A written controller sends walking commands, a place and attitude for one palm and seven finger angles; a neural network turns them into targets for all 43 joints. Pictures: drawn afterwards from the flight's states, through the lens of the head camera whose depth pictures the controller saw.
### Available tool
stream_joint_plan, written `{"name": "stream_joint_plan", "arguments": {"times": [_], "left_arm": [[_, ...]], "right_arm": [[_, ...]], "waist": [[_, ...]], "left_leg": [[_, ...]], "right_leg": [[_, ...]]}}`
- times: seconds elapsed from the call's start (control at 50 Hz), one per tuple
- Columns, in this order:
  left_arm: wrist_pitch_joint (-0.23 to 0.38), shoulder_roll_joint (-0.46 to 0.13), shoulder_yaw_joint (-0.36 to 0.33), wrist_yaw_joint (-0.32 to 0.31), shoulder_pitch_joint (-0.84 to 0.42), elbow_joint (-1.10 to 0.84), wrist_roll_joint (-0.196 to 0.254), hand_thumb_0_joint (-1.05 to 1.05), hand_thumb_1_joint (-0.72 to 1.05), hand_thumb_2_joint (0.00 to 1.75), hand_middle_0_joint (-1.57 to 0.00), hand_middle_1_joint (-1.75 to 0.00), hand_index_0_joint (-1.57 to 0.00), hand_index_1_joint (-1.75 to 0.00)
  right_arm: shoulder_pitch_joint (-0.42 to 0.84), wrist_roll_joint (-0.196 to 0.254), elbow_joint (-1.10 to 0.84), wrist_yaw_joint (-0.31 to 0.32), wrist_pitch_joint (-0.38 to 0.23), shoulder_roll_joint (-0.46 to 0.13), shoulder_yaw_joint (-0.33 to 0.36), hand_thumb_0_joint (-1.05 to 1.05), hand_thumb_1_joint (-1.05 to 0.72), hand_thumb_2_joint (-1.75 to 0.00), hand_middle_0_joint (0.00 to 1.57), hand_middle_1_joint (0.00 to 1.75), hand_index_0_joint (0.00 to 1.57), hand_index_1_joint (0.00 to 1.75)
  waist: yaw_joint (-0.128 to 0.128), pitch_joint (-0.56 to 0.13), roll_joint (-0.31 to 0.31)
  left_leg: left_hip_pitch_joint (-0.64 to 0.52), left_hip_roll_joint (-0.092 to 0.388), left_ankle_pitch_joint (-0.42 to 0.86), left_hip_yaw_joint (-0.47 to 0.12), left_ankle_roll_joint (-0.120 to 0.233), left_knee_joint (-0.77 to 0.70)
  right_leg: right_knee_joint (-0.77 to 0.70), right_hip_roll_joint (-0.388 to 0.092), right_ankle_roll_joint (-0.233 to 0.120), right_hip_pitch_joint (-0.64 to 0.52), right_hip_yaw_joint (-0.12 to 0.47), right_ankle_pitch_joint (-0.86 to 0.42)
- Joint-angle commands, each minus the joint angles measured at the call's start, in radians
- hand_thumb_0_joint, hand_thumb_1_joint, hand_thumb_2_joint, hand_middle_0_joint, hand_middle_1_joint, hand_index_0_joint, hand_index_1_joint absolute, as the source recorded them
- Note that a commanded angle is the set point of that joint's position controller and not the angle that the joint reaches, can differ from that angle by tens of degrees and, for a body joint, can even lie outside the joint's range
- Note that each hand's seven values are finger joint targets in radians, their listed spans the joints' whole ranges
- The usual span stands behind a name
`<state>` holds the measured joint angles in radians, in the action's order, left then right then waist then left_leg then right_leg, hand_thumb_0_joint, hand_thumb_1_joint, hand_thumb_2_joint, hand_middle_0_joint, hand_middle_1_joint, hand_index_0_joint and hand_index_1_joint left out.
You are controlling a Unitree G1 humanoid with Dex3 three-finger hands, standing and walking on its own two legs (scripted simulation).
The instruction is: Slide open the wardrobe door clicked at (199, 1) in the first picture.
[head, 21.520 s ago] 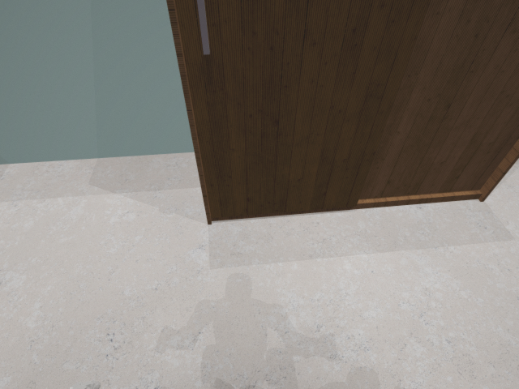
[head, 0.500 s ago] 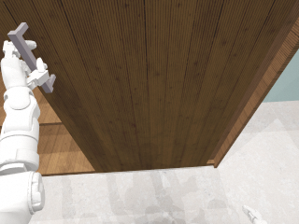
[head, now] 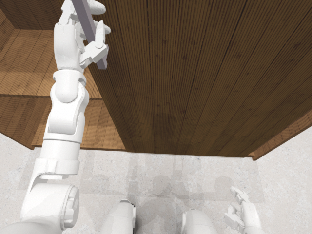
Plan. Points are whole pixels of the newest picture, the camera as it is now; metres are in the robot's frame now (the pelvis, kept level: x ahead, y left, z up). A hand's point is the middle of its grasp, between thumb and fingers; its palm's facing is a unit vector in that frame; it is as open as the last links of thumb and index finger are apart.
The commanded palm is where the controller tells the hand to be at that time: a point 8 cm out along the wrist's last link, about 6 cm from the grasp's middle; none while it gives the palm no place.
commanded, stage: stop walking and hold the door there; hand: left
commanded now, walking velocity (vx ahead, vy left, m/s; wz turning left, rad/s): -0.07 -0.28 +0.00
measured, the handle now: (93, 26) +0.48 +0.17 +0.21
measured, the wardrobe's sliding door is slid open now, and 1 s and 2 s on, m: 0.63 0.63 0.63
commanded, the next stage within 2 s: loosen the grip on the handle in 0.78 s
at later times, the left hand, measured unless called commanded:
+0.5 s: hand (101, 47) +0.42 +0.15 +0.21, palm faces +0.05 -0.99 -0.09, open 5.8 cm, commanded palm +0.40 +0.16 +0.19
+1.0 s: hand (99, 38) +0.44 +0.15 +0.21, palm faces +0.10 -0.99 -0.11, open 6.6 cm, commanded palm +0.40 +0.19 +0.20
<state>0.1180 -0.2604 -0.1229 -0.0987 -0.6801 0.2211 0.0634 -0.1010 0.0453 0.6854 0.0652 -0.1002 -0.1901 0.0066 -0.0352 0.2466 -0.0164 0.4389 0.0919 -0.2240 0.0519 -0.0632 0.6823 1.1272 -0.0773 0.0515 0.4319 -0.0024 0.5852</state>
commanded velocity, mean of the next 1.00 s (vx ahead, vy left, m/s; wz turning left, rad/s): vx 0.00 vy -0.01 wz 0.00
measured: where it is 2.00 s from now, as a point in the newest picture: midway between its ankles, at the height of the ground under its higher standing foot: outside the picture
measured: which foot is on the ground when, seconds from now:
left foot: down 0.00-0.12, up 0.14-0.32, down 0.34-1.00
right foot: up 0.00-0.08, down 0.10-0.36, up 0.38-0.58, down 0.60-1.00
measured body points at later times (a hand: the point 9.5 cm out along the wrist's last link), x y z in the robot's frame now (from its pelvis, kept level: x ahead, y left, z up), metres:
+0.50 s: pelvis -0.01 +0.04 +0.03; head +0.06 +0.04 +0.47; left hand +0.41 +0.20 +0.21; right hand +0.17 -0.20 -0.07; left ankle -0.01 +0.14 -0.71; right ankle +0.00 -0.09 -0.69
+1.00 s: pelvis -0.02 +0.01 +0.02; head +0.00 +0.01 +0.47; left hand +0.43 +0.21 +0.22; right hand +0.10 -0.23 -0.08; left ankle -0.01 +0.14 -0.71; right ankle -0.01 -0.10 -0.71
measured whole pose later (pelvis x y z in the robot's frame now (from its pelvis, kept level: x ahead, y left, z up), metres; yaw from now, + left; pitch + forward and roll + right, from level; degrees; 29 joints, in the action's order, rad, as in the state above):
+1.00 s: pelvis -0.02 +0.01 +0.02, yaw +1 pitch +2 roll +1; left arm 0.01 -0.28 -0.17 -0.03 -0.85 0.78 0.03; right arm -0.26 0.01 0.71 0.03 -0.13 -0.20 0.00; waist 0.05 0.00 -0.03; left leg 0.30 0.05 -0.25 0.09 -0.02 0.52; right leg 0.56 -0.02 -0.02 0.32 -0.05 0.27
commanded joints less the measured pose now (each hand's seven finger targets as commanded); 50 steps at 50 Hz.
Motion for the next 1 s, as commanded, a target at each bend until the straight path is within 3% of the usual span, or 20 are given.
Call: {"name": "stream_joint_plan", "arguments": {"times": [0.0, 0.06, 0.1, 0.12, 0.16, 0.26, 0.32, 0.36, 0.46, 0.54, 0.62, 0.68, 0.74, 0.78, 0.84, 0.86, 0.88, 0.9, 0.92, 0.98], "left_arm": [[0.088, -0.049, 0.108, 0.047, -0.539, -0.397, -0.007, 0.00, 0.90, 0.90, -0.45, -1.40, -0.45, -1.40], [0.075, -0.144, 0.025, 0.044, -0.483, -0.328, -0.013, 0.00, 0.90, 0.90, -0.45, -1.40, -0.45, -1.40], [0.058, -0.197, -0.018, 0.035, -0.430, -0.262, -0.017, 0.00, 0.90, 0.90, -0.45, -1.40, -0.45, -1.40], [0.046, -0.139, 0.033, 0.043, -0.411, -0.262, -0.002, 0.00, 0.90, 0.90, -0.45, -1.40, -0.45, -1.40], [0.046, -0.130, 0.013, 0.026, -0.396, -0.260, -0.003, 0.00, 0.90, 0.90, -0.45, -1.40, -0.45, -1.40], [0.067, -0.065, 0.055, 0.010, -0.384, -0.243, -0.014, 0.00, 0.90, 0.90, -0.45, -1.40, -0.45, -1.40], [0.083, 0.035, 0.169, 0.026, -0.444, -0.256, -0.007, 0.00, 0.90, 0.90, -0.45, -1.40, -0.45, -1.40], [0.085, 0.095, 0.229, 0.046, -0.469, -0.242, -0.021, 0.00, 0.90, 0.90, -0.45, -1.40, -0.45, -1.40], [0.065, 0.103, 0.243, 0.054, -0.494, -0.169, -0.022, 0.00, 0.90, 0.90, -0.45, -1.40, -0.45, -1.40], [0.061, 0.056, 0.198, 0.052, -0.448, -0.110, -0.017, 0.00, 0.90, 0.90, -0.45, -1.40, -0.45, -1.40], [0.058, -0.053, 0.106, 0.033, -0.399, -0.040, -0.018, 0.00, 0.90, 0.90, -0.45, -1.40, -0.45, -1.40], [0.042, -0.060, 0.074, 0.025, -0.386, 0.021, -0.006, 0.00, 0.90, 0.90, -0.45, -1.40, -0.45, -1.40], [0.048, -0.049, 0.080, 0.025, -0.432, 0.036, -0.008, 0.00, 0.90, 0.90, -0.45, -1.40, -0.45, -1.40], [0.059, 0.029, 0.147, 0.033, -0.431, 0.038, -0.002, 0.00, 0.90, 0.90, -0.45, -1.40, -0.45, -1.40], [0.074, 0.056, 0.181, 0.038, -0.460, 0.013, -0.008, 0.00, 0.90, 0.90, -0.45, -1.40, -0.45, -1.40], [0.098, -0.636, -0.292, -0.027, -1.139, -0.017, -0.126, 0.00, 0.90, 0.90, -0.45, -1.40, -0.45, -1.40], [-0.029, -0.320, -0.147, 0.042, -0.887, 0.374, -0.159, 0.00, 0.78, 0.84, -0.45, -1.40, -0.45, -1.40], [-0.068, -0.124, -0.062, 0.044, -0.713, 0.378, -0.066, 0.00, 0.66, 0.78, -0.45, -1.40, -0.45, -1.40], [-0.060, -0.256, -0.188, 0.045, -0.738, 0.388, -0.039, 0.00, 0.54, 0.73, -0.45, -1.40, -0.45, -1.40], [0.016, -0.147, -0.091, 0.050, -0.608, 0.333, -0.026, 0.00, 0.17, 0.55, -0.45, -1.40, -0.45, -1.40]], "right_arm": [[0.002, -0.011, -0.132, -0.011, -0.071, -0.141, 0.027, 0.00, -0.90, -0.90, 0.20, 0.30, 0.20, 0.30], [-0.002, -0.014, -0.140, -0.012, -0.064, -0.155, 0.016, 0.00, -0.90, -0.90, 0.20, 0.30, 0.20, 0.30], [-0.001, -0.002, -0.169, -0.004, -0.059, -0.097, -0.001, 0.00, -0.90, -0.90, 0.20, 0.30, 0.20, 0.30], [0.023, -0.004, -0.179, -0.005, -0.070, -0.111, 0.004, 0.00, -0.90, -0.90, 0.20, 0.30, 0.20, 0.30], [0.040, -0.013, -0.151, 0.009, -0.081, -0.085, -0.024, 0.00, -0.90, -0.90, 0.20, 0.30, 0.20, 0.30], [0.031, -0.032, -0.160, 0.039, -0.040, -0.093, -0.031, 0.00, -0.90, -0.90, 0.20, 0.30, 0.20, 0.30], [0.019, -0.015, -0.175, 0.009, -0.020, -0.155, 0.012, 0.00, -0.90, -0.90, 0.20, 0.30, 0.20, 0.30], [0.001, -0.029, -0.165, -0.014, -0.021, -0.139, 0.002, 0.00, -0.90, -0.90, 0.20, 0.30, 0.20, 0.30], [-0.030, -0.021, -0.161, -0.026, -0.019, -0.166, 0.021, 0.00, -0.90, -0.90, 0.20, 0.30, 0.20, 0.30], [-0.021, -0.023, -0.168, -0.015, -0.003, -0.169, 0.011, 0.00, -0.90, -0.90, 0.20, 0.30, 0.20, 0.30], [-0.041, -0.015, -0.163, 0.009, 0.021, -0.146, 0.010, 0.00, -0.90, -0.90, 0.20, 0.30, 0.20, 0.30], [-0.021, -0.017, -0.157, 0.034, 0.029, -0.129, 0.000, 0.00, -0.90, -0.90, 0.20, 0.30, 0.20, 0.30], [-0.027, -0.026, -0.135, 0.046, 0.032, -0.144, 0.003, 0.00, -0.90, -0.90, 0.20, 0.30, 0.20, 0.30], [-0.018, -0.027, -0.134, 0.038, 0.037, -0.152, 0.006, 0.00, -0.90, -0.90, 0.20, 0.30, 0.20, 0.30], [-0.034, -0.026, -0.134, 0.021, 0.037, -0.170, 0.012, 0.00, -0.90, -0.90, 0.20, 0.30, 0.20, 0.30], [-0.155, 0.012, -0.172, 0.033, -0.023, -0.072, -0.031, 0.00, -0.90, -0.90, 0.20, 0.30, 0.20, 0.30], [-0.214, -0.058, -0.038, 0.008, -0.077, -0.160, 0.090, 0.00, -0.90, -0.90, 0.20, 0.30, 0.20, 0.30], [-0.275, -0.032, -0.064, -0.006, -0.075, -0.194, 0.081, 0.00, -0.90, -0.90, 0.20, 0.30, 0.20, 0.30], [-0.257, -0.041, -0.037, -0.014, -0.081, -0.221, 0.080, 0.00, -0.90, -0.90, 0.20, 0.30, 0.20, 0.30], [-0.223, -0.048, -0.068, -0.053, -0.079, -0.186, 0.057, 0.00, -0.90, -0.90, 0.20, 0.30, 0.20, 0.30]], "waist": [[0.066, -0.652, 0.300], [0.037, -0.623, 0.153], [0.046, -0.595, -0.284], [0.030, -0.541, -0.329], [0.028, -0.554, -0.157], [0.021, -0.621, -0.150], [0.019, -0.707, 0.102], [0.052, -0.659, 0.303], [0.068, -0.598, 0.159], [0.053, -0.579, 0.185], [0.056, -0.632, -0.087], [0.031, -0.579, -0.185], [0.036, -0.599, -0.147], [0.044, -0.608, 0.042], [0.046, -0.591, 0.118], [0.039, -0.515, 0.132], [0.145, -0.734, -0.124], [0.130, -0.744, -0.202], [0.130, -0.715, -0.151], [0.087, -0.624, 0.076]], "left_leg": [[-0.484, 0.295, 0.698, -0.213, 0.239, -0.118], [-0.301, 0.253, 0.468, -0.174, 0.174, -0.051], [-0.095, -0.017, -0.145, 0.010, 0.040, 0.209], [-0.030, -0.082, -0.304, -0.051, 0.029, 0.350], [0.026, -0.062, -0.320, -0.061, 0.032, 0.335], [-0.141, -0.079, -0.050, 0.034, 0.041, -0.172], [-0.613, 0.209, 0.934, -0.152, 0.153, -0.163], [-0.720, 0.255, 1.125, -0.200, 0.193, -0.162], [-0.660, 0.222, 0.936, -0.125, 0.174, -0.171], [-0.525, 0.196, 0.721, -0.065, 0.140, -0.148], [-0.249, 0.052, 0.272, 0.032, 0.040, -0.007], [-0.115, -0.032, -0.178, -0.010, 0.042, -0.020], [-0.256, 0.012, 0.181, 0.000, 0.053, -0.171], [-0.389, 0.122, 0.515, -0.071, 0.099, -0.186], [-0.393, 0.184, 0.612, -0.124, 0.141, -0.184], [-0.384, 0.084, 0.277, -0.128, 0.164, -0.331], [-0.363, -0.054, 0.440, -0.010, 0.091, -0.218], [-0.346, -0.052, 0.525, -0.006, 0.090, -0.149], [-0.331, -0.061, 0.417, -0.006, 0.089, -0.164], [-0.303, -0.076, 0.335, 0.006, 0.086, -0.171]], "right_leg": [[-0.266, 0.038, -0.032, -0.082, 0.003, -0.086], [-0.566, 0.025, -0.045, -0.314, 0.019, -0.363], [-0.684, -0.231, -0.149, -0.382, 0.283, -0.844], [-0.676, -0.262, -0.186, -0.369, 0.297, -1.009], [-0.588, -0.264, -0.219, -0.476, 0.223, -1.202], [-0.491, -0.167, -0.143, -0.566, 0.065, -1.238], [-0.445, -0.031, -0.026, -0.189, 0.000, -0.617], [-0.408, 0.035, -0.035, -0.008, -0.023, -0.140], [-0.423, 0.061, -0.043, -0.036, -0.044, -0.210], [-0.617, 0.052, -0.044, -0.203, -0.067, -0.374], [-0.599, -0.146, -0.107, -0.441, 0.066, -1.089], [-0.611, -0.209, -0.149, -0.487, 0.130, -1.188], [-0.552, -0.137, -0.094, -0.415, 0.035, -1.027], [-0.533, -0.046, -0.036, -0.277, -0.026, -0.750], [-0.534, 0.013, -0.037, -0.240, -0.038, -0.446], [-0.521, 0.076, -0.030, -0.251, 0.083, -0.170], [-0.628, 0.111, -0.108, -0.201, -0.003, -0.567], [-0.595, 0.100, -0.088, -0.250, -0.027, -0.815], [-0.616, 0.090, -0.072, -0.246, -0.015, -0.794], [-0.626, 0.084, -0.088, -0.242, -0.005, -0.733]]}}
